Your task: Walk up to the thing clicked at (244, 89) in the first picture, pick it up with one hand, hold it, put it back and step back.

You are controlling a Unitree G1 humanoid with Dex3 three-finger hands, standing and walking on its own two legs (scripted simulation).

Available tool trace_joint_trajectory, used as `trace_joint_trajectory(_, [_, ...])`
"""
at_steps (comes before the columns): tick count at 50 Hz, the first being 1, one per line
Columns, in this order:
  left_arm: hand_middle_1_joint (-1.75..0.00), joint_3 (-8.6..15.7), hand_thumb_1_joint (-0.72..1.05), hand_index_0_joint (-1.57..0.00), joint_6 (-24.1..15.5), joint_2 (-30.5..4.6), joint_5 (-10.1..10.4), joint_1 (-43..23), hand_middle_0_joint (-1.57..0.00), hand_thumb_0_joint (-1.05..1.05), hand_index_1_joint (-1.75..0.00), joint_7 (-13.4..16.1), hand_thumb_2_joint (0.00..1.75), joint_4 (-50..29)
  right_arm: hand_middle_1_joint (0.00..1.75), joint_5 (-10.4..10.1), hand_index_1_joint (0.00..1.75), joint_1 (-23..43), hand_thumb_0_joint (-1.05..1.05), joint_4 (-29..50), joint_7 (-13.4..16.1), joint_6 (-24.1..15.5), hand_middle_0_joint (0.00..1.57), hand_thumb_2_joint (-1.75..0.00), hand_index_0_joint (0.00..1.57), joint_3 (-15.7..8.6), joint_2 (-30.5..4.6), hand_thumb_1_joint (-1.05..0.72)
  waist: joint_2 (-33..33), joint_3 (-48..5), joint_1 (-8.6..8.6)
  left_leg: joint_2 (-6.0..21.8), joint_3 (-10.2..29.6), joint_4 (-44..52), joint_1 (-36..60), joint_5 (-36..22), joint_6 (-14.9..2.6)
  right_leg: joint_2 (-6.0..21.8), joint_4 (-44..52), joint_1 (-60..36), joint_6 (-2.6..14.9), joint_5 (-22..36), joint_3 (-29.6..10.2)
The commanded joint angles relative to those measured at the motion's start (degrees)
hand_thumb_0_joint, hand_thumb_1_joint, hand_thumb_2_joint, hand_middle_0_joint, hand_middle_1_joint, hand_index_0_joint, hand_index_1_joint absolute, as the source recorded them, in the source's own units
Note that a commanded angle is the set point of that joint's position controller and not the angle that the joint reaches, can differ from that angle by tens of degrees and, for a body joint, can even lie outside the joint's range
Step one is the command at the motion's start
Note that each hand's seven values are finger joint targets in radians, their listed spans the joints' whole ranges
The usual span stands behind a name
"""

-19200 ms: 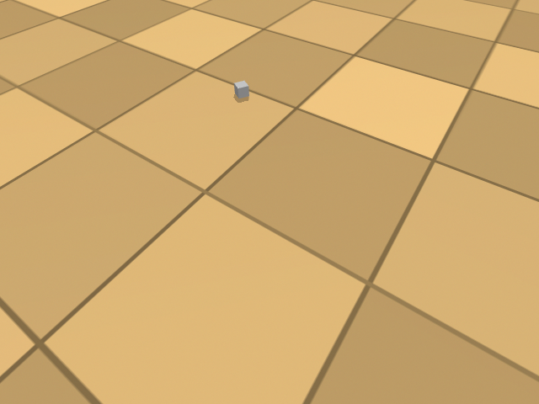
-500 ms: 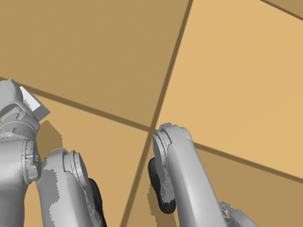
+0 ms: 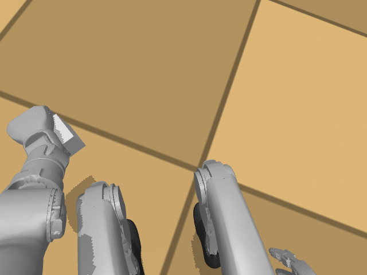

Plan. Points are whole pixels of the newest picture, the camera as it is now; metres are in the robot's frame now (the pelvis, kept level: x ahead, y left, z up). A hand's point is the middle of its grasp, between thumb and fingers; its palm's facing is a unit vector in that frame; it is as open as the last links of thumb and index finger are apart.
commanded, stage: lift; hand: left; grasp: from above
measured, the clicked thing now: (58, 139) +0.45 +0.26 -0.17
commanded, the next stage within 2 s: hold in 1.24 s
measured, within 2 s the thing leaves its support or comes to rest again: neither
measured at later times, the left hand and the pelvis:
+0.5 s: hand out of the picture +0.38 +0.25 +0.04, palm faces -0.35 -0.25 -0.90, open 10.4 cm; pelvis +0.01 +0.00 +0.16, yaw +2 degrees
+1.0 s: hand out of the picture +0.38 +0.25 +0.21, palm faces -0.39 -0.27 -0.88, open 10.4 cm; pelvis +0.07 +0.00 +0.31, yaw +4 degrees
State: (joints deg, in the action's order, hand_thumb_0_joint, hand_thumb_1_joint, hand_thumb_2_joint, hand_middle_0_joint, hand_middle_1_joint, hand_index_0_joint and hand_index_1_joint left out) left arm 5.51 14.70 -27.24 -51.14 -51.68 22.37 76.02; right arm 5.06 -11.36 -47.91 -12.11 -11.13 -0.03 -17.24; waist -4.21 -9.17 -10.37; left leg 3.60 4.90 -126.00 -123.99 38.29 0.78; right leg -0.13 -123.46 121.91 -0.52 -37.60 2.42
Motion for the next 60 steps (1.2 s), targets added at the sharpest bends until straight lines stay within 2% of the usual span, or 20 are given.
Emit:
trace_joint_trajectory(1, [-0.48,-1.2,0.66,-1.12,1.6,-13.7,-0.7,-18.7,-1.17,0.00,-0.54,1.7,0.80,-16.3,0.30,-1.9,0.30,-10.3,0.00,2.6,2.4,0.1,0.20,-0.90,0.20,-4.3,-11.5,-0.90,-7.6,-42.5,-0.12,-2.5,-4.1,17.2,31.5,-9.1,-2.32,-2.2,19.8,-27.7,2.52,10.9,3.0])
trace_joint_trajectory(4, [-0.48,-2.6,0.65,-1.10,2.6,-11.1,0.1,-15.5,-1.16,0.00,-0.54,0.8,0.82,-17.8,0.30,-2.4,0.30,-8.6,0.00,3.3,3.9,0.7,0.20,-0.90,0.20,-4.4,-10.7,-0.90,-6.3,-40.5,0.31,-2.5,-3.2,20.8,33.2,-7.1,-2.09,-2.2,22.4,-28.8,2.58,8.6,2.8])
trace_joint_trajectory(5, [-0.49,-2.3,0.64,-1.10,2.9,-12.5,0.2,-15.7,-1.16,0.00,-0.55,0.6,0.83,-20.2,0.30,-2.6,0.30,-8.0,0.00,3.5,4.6,0.8,0.20,-0.90,0.20,-4.4,-10.6,-0.90,-6.0,-41.3,0.82,-2.5,-3.3,21.3,33.8,-6.5,-2.22,-2.4,23.7,-29.6,2.51,7.8,2.4])
trace_joint_trajectory(6, [-0.50,-3.5,0.64,-1.10,3.2,-10.6,0.4,-14.0,-1.16,0.00,-0.56,0.2,0.83,-19.9,0.30,-2.8,0.30,-7.5,0.00,3.8,5.1,1.0,0.20,-0.90,0.20,-4.4,-10.0,-0.90,-6.1,-40.5,0.73,-2.5,-3.4,22.4,34.2,-6.3,-2.12,-2.3,24.4,-30.4,2.59,7.5,2.3])
trace_joint_trajectory(7, [-0.47,-3.4,0.65,-1.11,3.4,-11.7,0.4,-13.8,-1.18,0.00,-0.53,-0.1,0.82,-22.2,0.30,-2.9,0.30,-7.1,0.00,4.1,5.7,1.1,0.20,-0.90,0.20,-4.4,-10.0,-0.90,-5.3,-40.5,0.75,-2.5,-3.3,23.3,35.1,-5.7,-2.26,-2.4,25.8,-31.0,2.44,6.8,2.0])
trace_joint_trajectory(9, [-0.48,-4.8,0.67,-1.12,4.1,-9.5,0.5,-12.5,-1.18,0.00,-0.54,-0.3,0.82,-24.2,0.30,-3.4,0.30,-6.3,0.00,4.7,7.0,1.4,0.20,-0.90,0.20,-4.3,-9.6,-0.90,-6.6,-39.4,0.94,-2.6,-3.2,26.3,37.5,-4.7,-1.90,-2.2,27.9,-31.5,2.67,6.0,1.9])
trace_joint_trajectory(12, [-0.46,-5.0,0.67,-1.13,6.0,-9.8,1.4,-10.8,-1.18,0.00,-0.52,-0.5,0.81,-27.8,0.30,-4.0,0.30,-4.4,0.00,5.6,9.1,2.1,0.20,-0.90,0.20,-4.1,-9.3,-0.89,-6.3,-39.1,1.43,-2.3,-2.2,30.5,42.6,-3.4,-1.64,-2.1,31.3,-32.8,2.66,5.0,1.8])
trace_joint_trajectory(13, [-0.47,-6.5,0.67,-1.12,6.4,-7.8,1.9,-10.1,-1.17,0.00,-0.53,-0.9,0.80,-29.1,0.30,-4.2,0.30,-3.6,0.00,6.0,9.7,2.1,0.20,-0.90,0.20,-3.9,-8.6,-0.90,-6.6,-38.2,1.41,-2.3,-2.5,32.0,42.9,-3.0,-1.58,-2.2,32.8,-34.5,2.70,4.4,1.6])
trace_joint_trajectory(15, [-0.48,-6.0,0.65,-1.10,7.6,-8.8,2.1,-6.8,-1.16,0.00,-0.54,-1.2,0.81,-28.9,0.30,-4.5,0.30,-2.9,0.00,6.1,10.9,2.4,0.20,-0.90,0.20,-3.5,-7.9,-0.90,-4.4,-37.7,2.23,-2.4,-3.3,33.6,44.1,-4.1,-1.77,-2.4,35.6,-39.0,2.39,5.0,1.0])
trace_joint_trajectory(16, [-0.45,-6.9,0.65,-1.11,8.1,-7.4,2.6,-6.3,-1.18,0.00,-0.52,-1.4,0.81,-29.0,0.30,-4.7,0.30,-2.8,0.00,6.0,11.5,2.6,0.20,-0.90,0.20,-3.5,-7.9,-0.90,-4.0,-36.5,2.00,-2.5,-2.8,35.2,45.1,-3.3,-1.74,-2.2,36.5,-39.2,2.32,4.4,1.1])
trace_joint_trajectory(18, [-0.44,-7.0,0.65,-1.11,9.0,-8.2,2.8,-4.8,-1.17,0.00,-0.51,-1.8,0.78,-31.2,0.30,-5.1,0.30,-2.1,0.00,6.3,12.6,2.9,0.20,-0.90,0.20,-3.4,-7.7,-0.89,-4.8,-36.8,3.13,-2.4,-3.3,37.7,49.6,-4.5,-1.62,-2.2,39.1,-42.3,2.37,5.6,0.8])
trace_joint_trajectory(19, [-0.44,-8.2,0.65,-1.11,9.4,-6.2,3.0,-3.6,-1.17,0.00,-0.50,-2.1,0.78,-31.1,0.30,-5.4,0.30,-2.3,0.00,6.1,13.1,3.0,0.20,-0.90,0.20,-3.3,-7.4,-0.90,-5.2,-35.6,2.87,-2.4,-3.1,39.3,51.5,-5.1,-1.36,-2.0,39.8,-42.8,2.44,6.4,1.1])
trace_joint_trajectory(21, [-0.46,-8.2,0.64,-1.10,9.7,-7.4,3.5,-3.5,-1.15,0.00,-0.52,-2.4,0.77,-34.2,0.30,-5.8,0.30,-1.3,0.00,6.5,14.0,3.2,0.20,-0.90,0.20,-3.0,-7.0,-0.90,-4.9,-35.2,3.41,-2.4,-3.4,41.6,53.6,-5.8,-1.58,-2.2,42.6,-46.5,2.31,7.0,0.7])
trace_joint_trajectory(23, [-0.44,-9.0,0.62,-1.08,10.3,-5.7,3.9,1.2,-1.14,0.00,-0.50,-2.7,0.75,-33.9,0.30,-6.3,0.30,-1.1,0.00,6.5,14.9,3.4,0.20,-0.90,0.20,-2.7,-6.1,-0.90,-2.5,-33.6,3.47,-2.5,-3.8,43.8,55.6,-6.4,-1.83,-2.2,45.7,-50.4,2.06,7.6,0.4])
trace_joint_trajectory(30, [-0.49,-10.5,0.55,-1.01,11.1,-4.6,4.6,4.0,-1.06,0.00,-0.54,-3.5,0.74,-39.0,0.30,-7.4,0.30,-2.0,0.00,5.6,17.2,4.0,0.20,-0.90,0.20,-2.5,-5.3,-0.89,-1.8,-31.3,3.91,-2.5,-4.3,52.9,67.7,-14.3,-1.97,-2.4,54.6,-62.6,1.72,15.4,-0.2])
trace_joint_trajectory(36, [-0.53,-12.4,0.56,-1.00,11.3,-1.0,4.9,5.9,-1.04,0.00,-0.57,-4.2,0.75,-34.0,0.30,-7.2,0.30,-3.9,0.00,4.1,17.7,3.7,0.20,-0.90,0.20,-2.4,-5.1,-0.89,-1.9,-24.6,3.96,-2.1,-2.9,62.1,77.0,-18.6,-0.97,-1.9,61.6,-67.8,1.93,17.7,0.4])
trace_joint_trajectory(44, [-0.59,-13.5,0.59,-1.02,9.7,0.2,4.2,8.6,-1.06,0.00,-0.63,-5.4,0.82,-29.7,0.30,-7.3,0.30,-5.9,0.00,5.6,17.4,3.5,0.20,-0.90,0.20,-1.9,-4.7,-0.89,0.9,-18.3,4.79,-3.3,-4.6,70.8,85.4,-25.4,-1.35,-1.7,71.6,-79.8,1.26,25.0,0.0])
trace_joint_trajectory(51, [-0.57,-13.0,0.57,-0.99,8.3,0.6,3.1,8.6,-1.04,0.00,-0.62,-4.7,0.84,-31.9,0.30,-7.1,0.30,-6.9,0.00,6.3,16.7,4.0,0.20,-0.90,0.20,-2.4,-4.6,-0.88,0.1,-18.0,5.51,-3.5,-5.0,76.6,93.1,-31.3,-1.28,-1.3,76.9,-87.8,1.04,31.1,-0.6])
trace_joint_trajectory(55, [-0.53,-12.1,0.57,-1.00,8.1,-1.7,2.5,8.2,-1.05,0.00,-0.58,-4.7,0.80,-33.5,0.30,-7.1,0.30,-6.9,0.00,6.5,16.4,4.2,0.20,-0.90,0.20,-2.6,-5.2,-0.88,1.0,-17.8,5.61,-3.6,-5.4,79.7,96.6,-33.1,-1.42,-1.1,80.2,-92.0,0.78,33.4,-0.9])
trace_joint_trajectory(60, [-0.50,-13.3,0.54,-0.98,8.1,0.1,2.7,7.4,-1.03,0.00,-0.55,-4.9,0.78,-34.6,0.30,-7.2,0.30,-5.8,0.00,6.7,16.2,4.3,0.20,-0.89,0.20,-2.8,-5.1,-0.88,-0.6,-15.6,5.86,-3.5,-5.5,84.3,101.0,-31.5,-0.73,-1.3,83.7,-93.2,1.05,30.5,-0.4])
